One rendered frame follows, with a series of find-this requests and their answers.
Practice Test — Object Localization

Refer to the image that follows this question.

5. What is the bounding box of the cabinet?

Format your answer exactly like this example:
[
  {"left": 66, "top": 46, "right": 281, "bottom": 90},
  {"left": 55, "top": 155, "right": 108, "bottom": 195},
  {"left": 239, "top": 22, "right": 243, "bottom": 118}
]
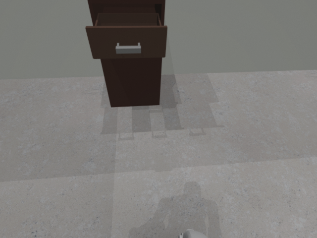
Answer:
[{"left": 88, "top": 0, "right": 165, "bottom": 107}]

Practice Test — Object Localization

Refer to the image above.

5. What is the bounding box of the handle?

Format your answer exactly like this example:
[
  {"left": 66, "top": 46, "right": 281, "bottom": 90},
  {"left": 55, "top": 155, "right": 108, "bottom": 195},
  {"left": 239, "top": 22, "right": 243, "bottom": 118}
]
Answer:
[{"left": 115, "top": 43, "right": 141, "bottom": 54}]

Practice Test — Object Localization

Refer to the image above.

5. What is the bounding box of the drawer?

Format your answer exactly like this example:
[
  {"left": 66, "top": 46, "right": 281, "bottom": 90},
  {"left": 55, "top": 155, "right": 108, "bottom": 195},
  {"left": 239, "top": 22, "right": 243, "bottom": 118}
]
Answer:
[{"left": 86, "top": 13, "right": 167, "bottom": 59}]

